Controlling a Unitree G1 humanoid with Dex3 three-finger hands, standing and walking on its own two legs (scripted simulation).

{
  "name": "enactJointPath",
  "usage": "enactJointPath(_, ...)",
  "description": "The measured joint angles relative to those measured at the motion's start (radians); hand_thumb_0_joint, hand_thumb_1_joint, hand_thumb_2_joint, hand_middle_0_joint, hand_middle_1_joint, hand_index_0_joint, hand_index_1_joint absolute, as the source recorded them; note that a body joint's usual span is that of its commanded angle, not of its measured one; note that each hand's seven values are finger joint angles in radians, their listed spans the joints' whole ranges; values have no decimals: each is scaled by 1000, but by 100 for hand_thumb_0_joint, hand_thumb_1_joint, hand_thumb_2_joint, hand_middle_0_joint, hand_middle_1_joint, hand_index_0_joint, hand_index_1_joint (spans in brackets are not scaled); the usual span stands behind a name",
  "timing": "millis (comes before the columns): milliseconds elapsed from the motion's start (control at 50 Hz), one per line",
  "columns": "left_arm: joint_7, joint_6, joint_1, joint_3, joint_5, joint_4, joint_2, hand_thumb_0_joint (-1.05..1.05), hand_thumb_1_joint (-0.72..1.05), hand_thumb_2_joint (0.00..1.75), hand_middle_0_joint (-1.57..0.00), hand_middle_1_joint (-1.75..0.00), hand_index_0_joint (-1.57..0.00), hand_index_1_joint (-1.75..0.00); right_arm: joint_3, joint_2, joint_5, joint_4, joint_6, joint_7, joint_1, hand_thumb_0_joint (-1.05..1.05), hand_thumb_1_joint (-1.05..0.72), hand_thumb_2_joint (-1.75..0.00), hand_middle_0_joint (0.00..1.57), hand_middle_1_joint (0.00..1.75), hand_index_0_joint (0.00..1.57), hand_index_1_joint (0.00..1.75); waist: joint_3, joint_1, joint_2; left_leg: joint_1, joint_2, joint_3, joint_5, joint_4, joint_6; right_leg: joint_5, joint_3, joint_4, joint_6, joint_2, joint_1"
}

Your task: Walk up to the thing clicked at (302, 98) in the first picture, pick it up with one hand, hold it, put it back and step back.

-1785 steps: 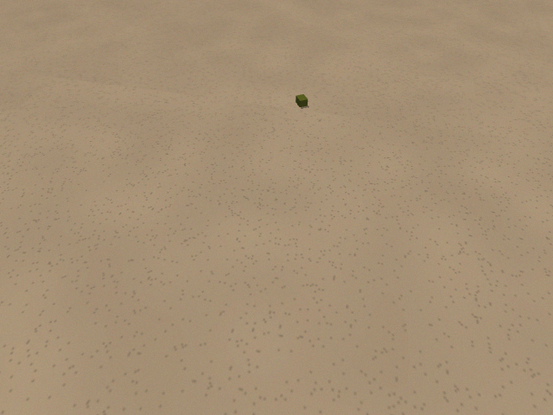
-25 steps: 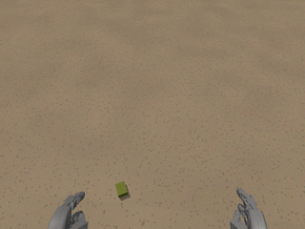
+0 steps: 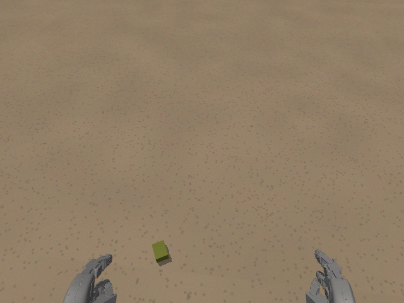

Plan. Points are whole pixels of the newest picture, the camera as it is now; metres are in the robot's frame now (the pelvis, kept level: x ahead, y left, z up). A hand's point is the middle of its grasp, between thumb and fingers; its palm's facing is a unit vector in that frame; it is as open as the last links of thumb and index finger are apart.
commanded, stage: home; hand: left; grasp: from above
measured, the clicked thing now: (160, 251) +0.47 +0.20 -0.69
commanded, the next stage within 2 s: stand in 0.22 s
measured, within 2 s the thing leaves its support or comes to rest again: neither
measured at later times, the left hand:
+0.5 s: hand out of the picture +0.15 +0.22 -0.09, palm faces +0.01 -0.95 -0.32, open 7.4 cm
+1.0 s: hand out of the picture +0.04 +0.24 -0.10, palm faces +0.05 -0.95 -0.31, open 7.4 cm
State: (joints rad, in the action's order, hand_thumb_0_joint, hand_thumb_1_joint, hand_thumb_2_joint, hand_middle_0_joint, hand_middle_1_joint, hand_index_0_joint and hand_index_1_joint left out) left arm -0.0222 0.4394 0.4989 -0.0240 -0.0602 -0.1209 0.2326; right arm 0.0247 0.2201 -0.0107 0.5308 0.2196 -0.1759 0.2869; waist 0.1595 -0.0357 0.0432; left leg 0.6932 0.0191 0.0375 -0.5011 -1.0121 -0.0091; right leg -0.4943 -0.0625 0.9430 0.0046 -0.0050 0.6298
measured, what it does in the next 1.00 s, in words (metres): rises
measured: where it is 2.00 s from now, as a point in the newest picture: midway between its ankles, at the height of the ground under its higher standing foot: outside the picture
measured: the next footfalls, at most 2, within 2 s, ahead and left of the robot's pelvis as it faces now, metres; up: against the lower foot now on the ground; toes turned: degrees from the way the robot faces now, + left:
none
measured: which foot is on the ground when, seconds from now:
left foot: down 0.00-1.00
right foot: down 0.00-1.00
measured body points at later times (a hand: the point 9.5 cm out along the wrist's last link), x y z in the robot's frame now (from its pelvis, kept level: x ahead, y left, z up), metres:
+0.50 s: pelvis -0.01 +0.00 +0.02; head +0.03 +0.01 +0.47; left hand +0.14 +0.26 -0.07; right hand +0.13 -0.26 -0.09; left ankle +0.00 +0.11 -0.68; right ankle -0.01 -0.13 -0.68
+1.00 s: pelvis -0.01 +0.01 +0.06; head -0.01 +0.01 +0.51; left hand +0.04 +0.29 -0.08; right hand +0.07 -0.26 -0.08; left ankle +0.00 +0.11 -0.68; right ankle -0.01 -0.13 -0.68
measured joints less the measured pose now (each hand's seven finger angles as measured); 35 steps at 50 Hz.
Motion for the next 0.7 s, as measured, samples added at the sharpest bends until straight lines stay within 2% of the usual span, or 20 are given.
enactJointPath(320, 0, 1, 3, 0, -2, -5, 3, 2, 91, 90, -20, -30, -20, -30, 1, -1, -1, -1, 1, 2, 2, 2, -90, -90, 20, 30, 21, 30, -1, -1, 2, 6, -1, -1, 0, -2, 0, 0, 1, 3, 0, 0, 6)
enactJointPath(340, -4, -48, -27, 11, 22, 45, 9, 2, 90, 90, -21, -30, -20, -30, -9, -2, 28, 20, -4, 11, -11, 1, -90, -90, 20, 30, 21, 30, -31, 7, -4, -20, -3, -5, 3, 6, -2, 0, 5, 0, 0, 3, -16)
enactJointPath(380, -10, -179, -133, 24, 69, 238, 21, 1, 90, 90, -21, -30, -20, -30, -15, 11, 76, 109, -56, 53, -61, 1, -90, -90, 20, 30, 20, 30, -96, 35, -29, -91, -16, -22, 24, 51, -7, 9, 21, -18, -2, 16, -72)
enactJointPath(420, -11, -258, -216, 19, 94, 409, 28, 1, 90, 90, -21, -30, -20, -30, -12, 30, 99, 182, -111, 96, -98, 1, -90, -90, 20, 30, 21, 30, -133, 51, -45, -141, -25, -31, 50, 100, -8, 26, 29, -49, -2, 26, -113)
enactJointPath(520, -10, -349, -280, -4, 103, 661, 51, 1, 90, 90, -21, -30, -20, -30, -44, 49, 76, 277, -161, 154, -122, 1, -90, -90, 20, 30, 21, 30, -185, 61, -61, -243, -38, -44, 102, 211, -11, 67, 41, -133, 4, 38, -200)
enactJointPath(700, -14, -408, -271, -19, 101, 946, 53, 1, 91, 90, -21, -30, -20, -30, -76, 60, 66, 398, -194, 161, -107, 1, -90, -90, 20, 30, 21, 30, -194, 58, -54, -386, -41, -41, 160, 354, -14, 129, 38, -285, 11, 39, -348)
